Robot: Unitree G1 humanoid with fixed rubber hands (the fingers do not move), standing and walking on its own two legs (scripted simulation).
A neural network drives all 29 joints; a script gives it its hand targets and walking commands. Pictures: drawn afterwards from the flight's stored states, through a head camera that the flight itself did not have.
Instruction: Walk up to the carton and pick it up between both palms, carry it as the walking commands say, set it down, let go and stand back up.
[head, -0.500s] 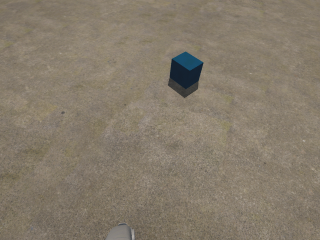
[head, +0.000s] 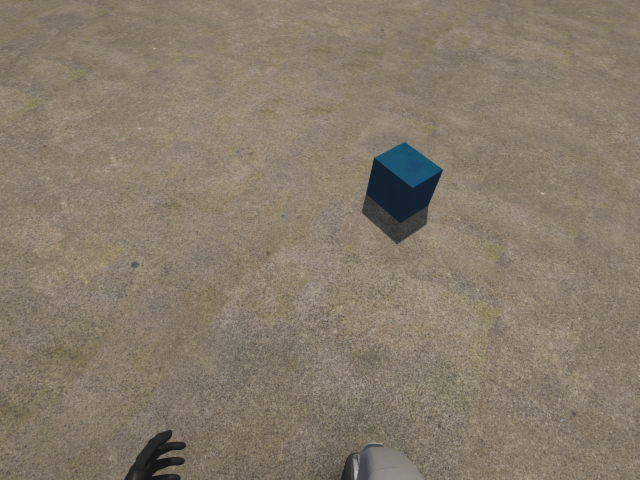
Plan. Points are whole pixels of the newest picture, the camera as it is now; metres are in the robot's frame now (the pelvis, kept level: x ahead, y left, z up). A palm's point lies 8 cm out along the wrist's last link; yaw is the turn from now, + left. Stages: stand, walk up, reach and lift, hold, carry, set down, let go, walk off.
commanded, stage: walk up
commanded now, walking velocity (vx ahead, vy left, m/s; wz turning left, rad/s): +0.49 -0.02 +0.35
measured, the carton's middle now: (402, 182) +1.27 -0.52 -0.67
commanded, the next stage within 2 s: none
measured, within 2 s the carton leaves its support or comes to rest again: neither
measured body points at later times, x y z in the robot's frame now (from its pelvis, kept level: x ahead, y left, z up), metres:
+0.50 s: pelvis +0.23 +0.01 -0.03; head +0.27 +0.06 +0.42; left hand +0.11 +0.23 -0.20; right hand +0.43 -0.20 -0.14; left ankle +0.33 +0.11 -0.74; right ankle +0.14 -0.15 -0.73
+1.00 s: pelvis +0.39 +0.01 -0.01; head +0.41 +0.01 +0.44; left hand +0.46 +0.27 -0.14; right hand +0.42 -0.23 -0.16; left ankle +0.33 +0.11 -0.74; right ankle +0.47 -0.09 -0.75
